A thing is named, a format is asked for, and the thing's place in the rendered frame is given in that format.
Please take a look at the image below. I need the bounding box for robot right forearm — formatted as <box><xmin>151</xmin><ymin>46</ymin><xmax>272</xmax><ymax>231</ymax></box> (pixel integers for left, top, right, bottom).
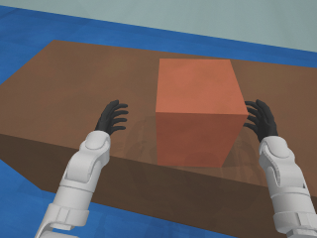
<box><xmin>259</xmin><ymin>136</ymin><xmax>317</xmax><ymax>238</ymax></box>

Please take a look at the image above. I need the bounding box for pedestal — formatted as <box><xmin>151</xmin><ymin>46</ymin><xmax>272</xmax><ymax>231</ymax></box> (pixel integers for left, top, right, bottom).
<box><xmin>0</xmin><ymin>40</ymin><xmax>317</xmax><ymax>238</ymax></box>

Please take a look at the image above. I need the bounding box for carton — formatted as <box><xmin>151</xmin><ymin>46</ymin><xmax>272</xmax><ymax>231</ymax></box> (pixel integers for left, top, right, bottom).
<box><xmin>156</xmin><ymin>59</ymin><xmax>249</xmax><ymax>168</ymax></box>

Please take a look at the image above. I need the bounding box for robot left forearm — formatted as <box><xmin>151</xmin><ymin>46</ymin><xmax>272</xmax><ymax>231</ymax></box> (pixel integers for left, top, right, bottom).
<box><xmin>34</xmin><ymin>130</ymin><xmax>111</xmax><ymax>238</ymax></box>

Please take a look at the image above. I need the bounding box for left robot hand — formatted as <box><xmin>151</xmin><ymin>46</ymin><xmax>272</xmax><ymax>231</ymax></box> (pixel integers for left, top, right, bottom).
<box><xmin>94</xmin><ymin>99</ymin><xmax>129</xmax><ymax>136</ymax></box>

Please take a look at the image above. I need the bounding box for right robot hand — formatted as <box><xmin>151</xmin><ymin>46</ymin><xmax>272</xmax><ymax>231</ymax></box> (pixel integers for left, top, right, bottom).
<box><xmin>243</xmin><ymin>99</ymin><xmax>278</xmax><ymax>142</ymax></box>

